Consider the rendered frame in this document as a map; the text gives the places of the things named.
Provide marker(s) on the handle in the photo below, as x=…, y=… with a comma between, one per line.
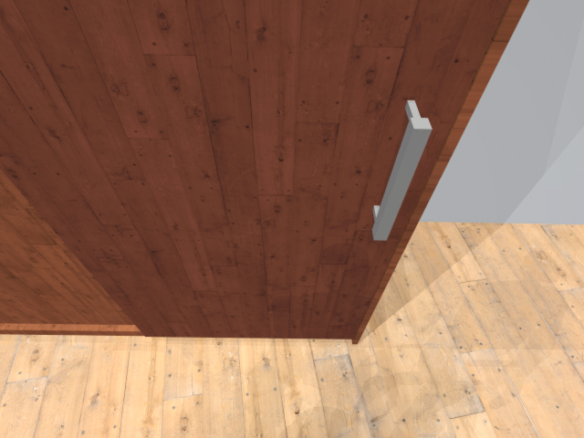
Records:
x=413, y=143

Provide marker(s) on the wardrobe door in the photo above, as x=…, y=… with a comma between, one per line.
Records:
x=214, y=163
x=41, y=280

